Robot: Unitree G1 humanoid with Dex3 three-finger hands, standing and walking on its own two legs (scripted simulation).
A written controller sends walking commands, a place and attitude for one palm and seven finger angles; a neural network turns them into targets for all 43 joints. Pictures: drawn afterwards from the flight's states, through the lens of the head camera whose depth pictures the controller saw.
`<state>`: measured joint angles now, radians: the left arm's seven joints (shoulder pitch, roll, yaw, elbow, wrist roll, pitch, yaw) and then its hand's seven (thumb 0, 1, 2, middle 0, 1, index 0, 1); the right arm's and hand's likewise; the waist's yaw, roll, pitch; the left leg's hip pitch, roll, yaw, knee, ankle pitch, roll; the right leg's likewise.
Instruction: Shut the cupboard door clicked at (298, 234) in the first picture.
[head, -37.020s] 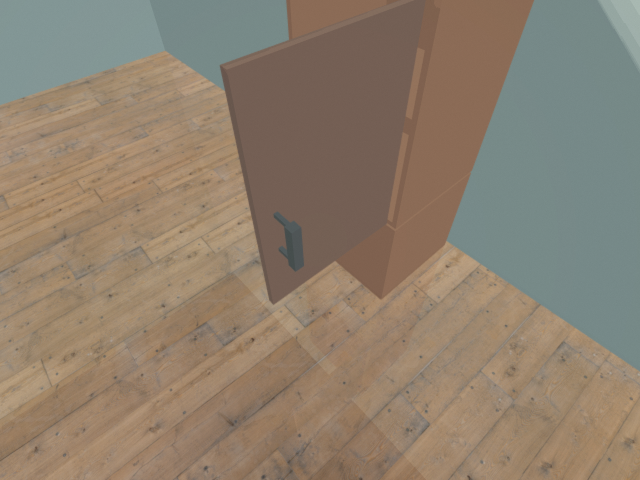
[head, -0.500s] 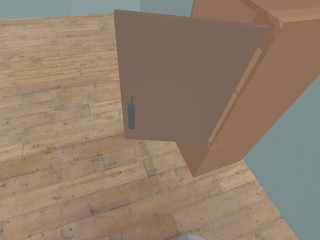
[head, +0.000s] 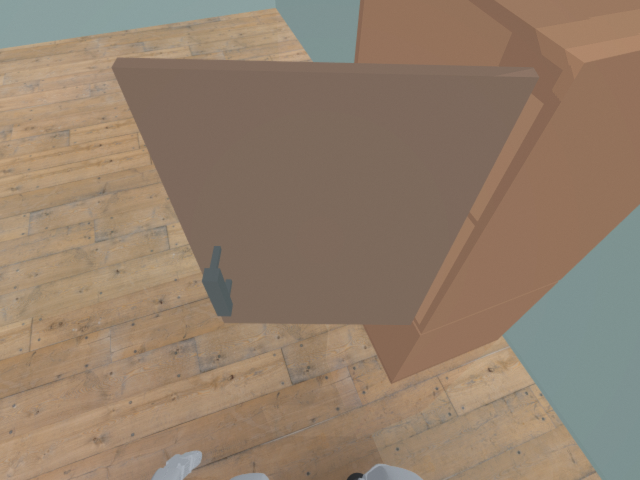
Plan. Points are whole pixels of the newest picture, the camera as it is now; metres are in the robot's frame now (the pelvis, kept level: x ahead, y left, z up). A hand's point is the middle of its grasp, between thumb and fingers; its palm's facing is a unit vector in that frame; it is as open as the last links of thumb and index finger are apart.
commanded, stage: come to a stop and stand still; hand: left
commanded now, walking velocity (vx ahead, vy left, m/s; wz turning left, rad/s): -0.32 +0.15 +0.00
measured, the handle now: (220, 281) +0.42 +0.17 -0.09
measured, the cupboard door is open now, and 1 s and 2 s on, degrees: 69 69 69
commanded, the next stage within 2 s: look again from close up in 1.24 s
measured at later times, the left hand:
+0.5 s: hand out of the picture +0.03 +0.16 -0.15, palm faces +0.08 -0.95 -0.29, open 7.4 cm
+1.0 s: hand out of the picture -0.05 +0.13 -0.16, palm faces +0.08 -0.98 -0.17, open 7.4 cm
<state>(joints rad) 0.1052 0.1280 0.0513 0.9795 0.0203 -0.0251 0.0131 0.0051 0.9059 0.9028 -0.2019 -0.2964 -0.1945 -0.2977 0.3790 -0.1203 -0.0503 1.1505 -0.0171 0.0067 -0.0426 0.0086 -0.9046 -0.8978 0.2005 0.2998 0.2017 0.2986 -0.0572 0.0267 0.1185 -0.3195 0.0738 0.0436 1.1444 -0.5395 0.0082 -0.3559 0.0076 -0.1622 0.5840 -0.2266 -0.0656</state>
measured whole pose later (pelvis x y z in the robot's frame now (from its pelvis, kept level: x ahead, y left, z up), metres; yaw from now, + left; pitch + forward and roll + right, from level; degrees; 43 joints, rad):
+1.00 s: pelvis -0.05 -0.04 +0.02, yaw +0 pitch -3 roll +1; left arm 0.29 0.16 0.03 1.09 0.02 0.02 0.02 0.01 0.91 0.90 -0.20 -0.30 -0.20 -0.30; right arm 0.30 -0.13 -0.02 1.14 -0.02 0.03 -0.03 0.01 -0.92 -0.90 0.20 0.30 0.20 0.30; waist 0.03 -0.04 0.01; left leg -0.13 -0.02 0.03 0.41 -0.24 0.02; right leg -0.24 -0.01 -0.07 0.42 -0.15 -0.02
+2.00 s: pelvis -0.02 -0.02 +0.01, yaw +0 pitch -1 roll +0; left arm 0.41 0.17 0.05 0.59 -0.07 0.01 0.05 0.02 0.91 0.90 -0.21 -0.30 -0.20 -0.30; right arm 0.33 -0.17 0.03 0.98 0.00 -0.14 -0.08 0.01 -0.91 -0.90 0.20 0.30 0.20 0.30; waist 0.01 0.00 0.06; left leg -0.15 -0.04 0.05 0.52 -0.35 0.04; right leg -0.28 -0.02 -0.04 0.56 -0.26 -0.01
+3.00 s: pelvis -0.08 -0.02 -0.11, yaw +2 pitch +18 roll -2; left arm 0.42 0.24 0.11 -0.01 -0.27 -0.46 -0.33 0.02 0.90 0.90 -1.02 -1.19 -1.01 -1.19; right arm 0.24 -0.28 -0.02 0.50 0.03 -0.23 -0.07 0.02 -0.90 -0.90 0.20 0.30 0.20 0.30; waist -0.01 0.01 -0.15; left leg -1.06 -0.03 0.00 1.37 -0.62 0.05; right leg -1.13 -0.03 -0.09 1.28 -0.46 -0.02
